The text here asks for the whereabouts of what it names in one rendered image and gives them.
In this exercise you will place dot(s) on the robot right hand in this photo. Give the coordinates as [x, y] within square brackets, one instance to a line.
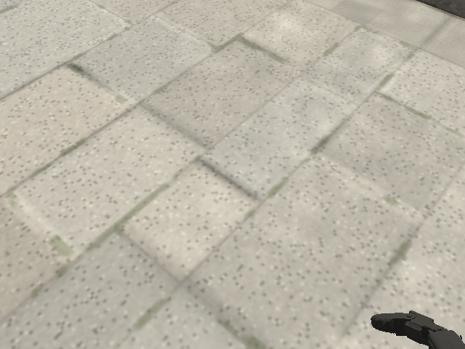
[418, 328]

